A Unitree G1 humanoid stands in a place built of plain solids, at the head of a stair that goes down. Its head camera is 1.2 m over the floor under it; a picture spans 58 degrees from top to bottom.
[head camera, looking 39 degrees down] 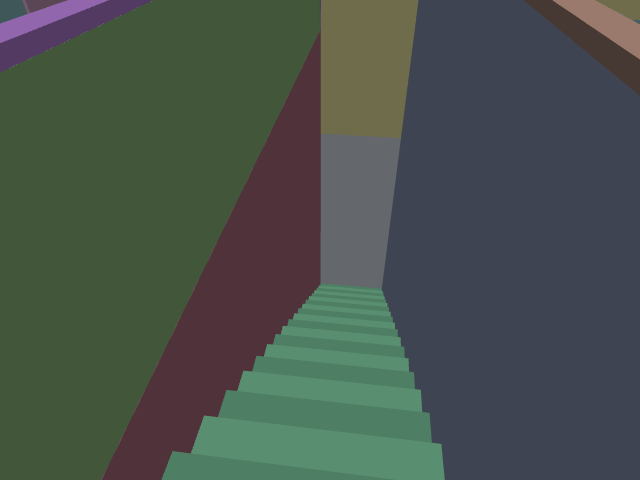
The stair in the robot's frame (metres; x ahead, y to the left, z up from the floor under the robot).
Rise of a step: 0.20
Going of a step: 0.25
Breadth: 1.02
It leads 7 degrees to the right of straight ahead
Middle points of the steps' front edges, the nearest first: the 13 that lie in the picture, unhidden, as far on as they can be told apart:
0.68 0.03 -0.39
0.93 0.00 -0.59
1.18 -0.03 -0.79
1.42 -0.06 -0.98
1.67 -0.09 -1.18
1.92 -0.12 -1.38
2.17 -0.15 -1.57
2.41 -0.18 -1.77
2.66 -0.21 -1.97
2.91 -0.24 -2.16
3.15 -0.27 -2.36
3.40 -0.30 -2.56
3.65 -0.33 -2.76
